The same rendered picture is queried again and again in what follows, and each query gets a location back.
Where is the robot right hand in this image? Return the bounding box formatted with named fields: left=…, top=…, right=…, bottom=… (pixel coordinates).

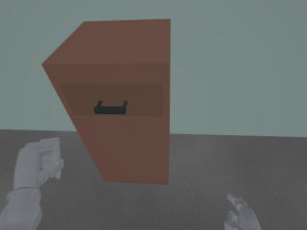
left=224, top=193, right=262, bottom=230

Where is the handle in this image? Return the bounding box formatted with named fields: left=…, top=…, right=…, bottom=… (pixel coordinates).
left=93, top=101, right=128, bottom=115

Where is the robot left hand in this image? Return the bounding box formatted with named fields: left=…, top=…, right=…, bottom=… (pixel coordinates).
left=13, top=137, right=64, bottom=190

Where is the drawer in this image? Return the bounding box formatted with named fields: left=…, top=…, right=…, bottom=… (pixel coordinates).
left=58, top=82, right=164, bottom=118

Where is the cabinet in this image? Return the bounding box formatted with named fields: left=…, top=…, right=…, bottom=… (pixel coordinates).
left=41, top=18, right=171, bottom=185

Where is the left robot forearm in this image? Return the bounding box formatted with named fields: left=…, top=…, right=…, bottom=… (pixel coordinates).
left=0, top=187, right=42, bottom=230

